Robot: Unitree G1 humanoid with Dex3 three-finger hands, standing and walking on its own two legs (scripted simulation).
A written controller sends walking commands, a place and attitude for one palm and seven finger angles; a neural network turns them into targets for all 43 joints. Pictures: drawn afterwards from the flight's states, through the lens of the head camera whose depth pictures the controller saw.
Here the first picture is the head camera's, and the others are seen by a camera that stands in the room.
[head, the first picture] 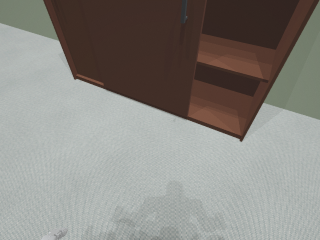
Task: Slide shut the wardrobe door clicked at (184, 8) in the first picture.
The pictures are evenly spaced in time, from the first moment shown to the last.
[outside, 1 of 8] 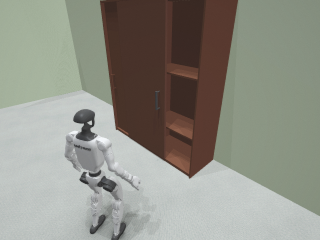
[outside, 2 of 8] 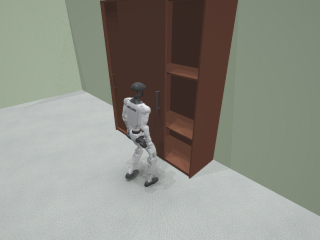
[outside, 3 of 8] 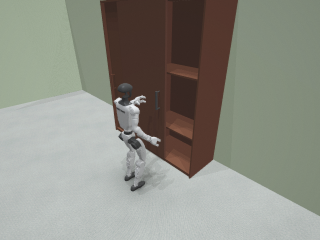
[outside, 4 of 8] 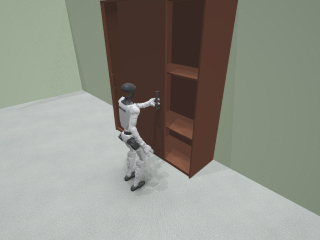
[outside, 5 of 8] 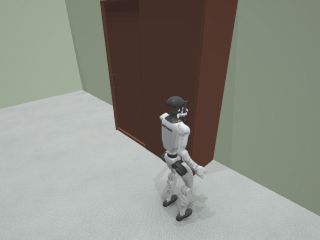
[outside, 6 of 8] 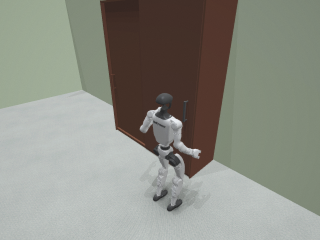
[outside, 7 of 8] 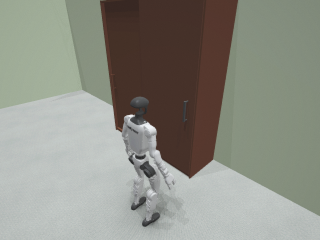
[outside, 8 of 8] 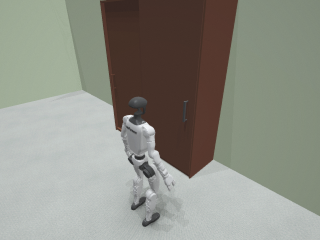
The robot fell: no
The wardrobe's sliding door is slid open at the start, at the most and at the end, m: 0.45 0.45 0.00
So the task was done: yes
